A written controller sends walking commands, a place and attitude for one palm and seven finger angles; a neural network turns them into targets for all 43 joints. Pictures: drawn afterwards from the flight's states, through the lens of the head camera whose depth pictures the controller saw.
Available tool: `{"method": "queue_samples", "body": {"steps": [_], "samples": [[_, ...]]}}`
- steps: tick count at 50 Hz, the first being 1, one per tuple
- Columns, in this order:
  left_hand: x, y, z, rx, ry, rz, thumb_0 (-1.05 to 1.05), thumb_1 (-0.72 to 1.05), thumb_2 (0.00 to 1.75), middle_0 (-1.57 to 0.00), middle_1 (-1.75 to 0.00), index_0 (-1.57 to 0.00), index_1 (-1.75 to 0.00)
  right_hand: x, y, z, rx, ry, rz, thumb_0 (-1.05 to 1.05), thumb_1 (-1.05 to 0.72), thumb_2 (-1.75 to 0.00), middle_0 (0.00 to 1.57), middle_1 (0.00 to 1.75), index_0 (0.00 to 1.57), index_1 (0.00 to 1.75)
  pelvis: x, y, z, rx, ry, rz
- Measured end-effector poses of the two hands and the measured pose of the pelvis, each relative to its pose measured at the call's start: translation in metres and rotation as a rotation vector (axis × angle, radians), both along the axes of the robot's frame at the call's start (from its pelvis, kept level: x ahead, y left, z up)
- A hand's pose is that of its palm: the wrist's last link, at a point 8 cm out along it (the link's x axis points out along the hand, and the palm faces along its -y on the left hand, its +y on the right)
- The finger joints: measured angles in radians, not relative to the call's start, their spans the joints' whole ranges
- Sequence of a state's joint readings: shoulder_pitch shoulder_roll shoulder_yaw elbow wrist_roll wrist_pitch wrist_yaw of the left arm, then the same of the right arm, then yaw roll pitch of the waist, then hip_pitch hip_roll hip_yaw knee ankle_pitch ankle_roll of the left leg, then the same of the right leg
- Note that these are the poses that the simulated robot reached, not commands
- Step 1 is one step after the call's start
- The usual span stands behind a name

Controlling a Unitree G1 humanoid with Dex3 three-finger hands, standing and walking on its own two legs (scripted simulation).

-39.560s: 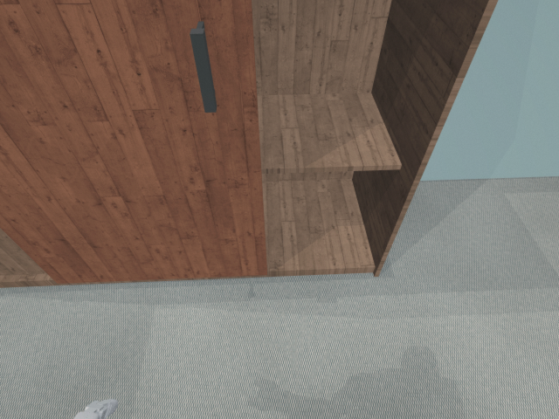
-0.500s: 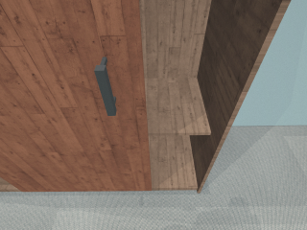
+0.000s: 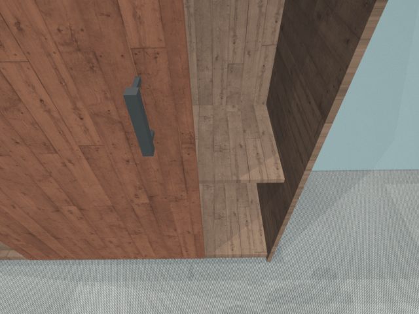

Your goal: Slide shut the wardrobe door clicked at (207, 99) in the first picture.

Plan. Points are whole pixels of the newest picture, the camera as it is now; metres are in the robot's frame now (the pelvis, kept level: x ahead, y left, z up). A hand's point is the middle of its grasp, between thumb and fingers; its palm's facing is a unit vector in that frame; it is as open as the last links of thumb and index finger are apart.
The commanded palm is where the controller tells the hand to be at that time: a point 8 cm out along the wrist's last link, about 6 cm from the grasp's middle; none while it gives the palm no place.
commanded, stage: look again from close up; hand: left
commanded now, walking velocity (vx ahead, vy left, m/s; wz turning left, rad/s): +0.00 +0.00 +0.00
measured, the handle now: (143, 118) +0.45 +0.16 +0.15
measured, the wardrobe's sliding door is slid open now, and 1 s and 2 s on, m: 0.29 0.29 0.29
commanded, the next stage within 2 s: none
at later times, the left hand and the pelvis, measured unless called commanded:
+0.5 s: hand out of the picture +0.02 +0.19 -0.17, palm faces +0.02 -0.97 -0.25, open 7.4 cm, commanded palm none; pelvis +0.01 +0.00 +0.00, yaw +0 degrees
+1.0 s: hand out of the picture +0.03 +0.18 -0.17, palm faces +0.02 -0.97 -0.25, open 7.4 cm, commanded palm none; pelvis +0.01 -0.01 +0.00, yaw +1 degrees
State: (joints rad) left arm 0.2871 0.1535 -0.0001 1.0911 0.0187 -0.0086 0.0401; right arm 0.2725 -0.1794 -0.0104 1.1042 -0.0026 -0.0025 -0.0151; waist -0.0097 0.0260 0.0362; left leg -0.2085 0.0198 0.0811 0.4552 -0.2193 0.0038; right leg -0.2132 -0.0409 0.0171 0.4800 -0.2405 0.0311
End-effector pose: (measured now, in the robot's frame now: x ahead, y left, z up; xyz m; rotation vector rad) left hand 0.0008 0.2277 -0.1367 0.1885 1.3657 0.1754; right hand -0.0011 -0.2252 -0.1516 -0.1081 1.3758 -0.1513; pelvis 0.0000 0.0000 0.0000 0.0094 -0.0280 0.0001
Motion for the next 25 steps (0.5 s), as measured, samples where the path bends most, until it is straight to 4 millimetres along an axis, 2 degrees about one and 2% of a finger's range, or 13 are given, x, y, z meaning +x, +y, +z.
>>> {"method": "queue_samples", "body": {"steps": [25], "samples": [[0.010,0.006,0.001,0.010,0.001,0.003,0.00,0.91,0.90,-0.20,-0.30,-0.20,-0.30,0.017,-0.010,0.004,-0.025,-0.018,0.016,0.01,-0.91,-0.90,0.20,0.30,0.20,0.30,0.007,-0.001,0.001,0.000,0.008,0.002]]}}
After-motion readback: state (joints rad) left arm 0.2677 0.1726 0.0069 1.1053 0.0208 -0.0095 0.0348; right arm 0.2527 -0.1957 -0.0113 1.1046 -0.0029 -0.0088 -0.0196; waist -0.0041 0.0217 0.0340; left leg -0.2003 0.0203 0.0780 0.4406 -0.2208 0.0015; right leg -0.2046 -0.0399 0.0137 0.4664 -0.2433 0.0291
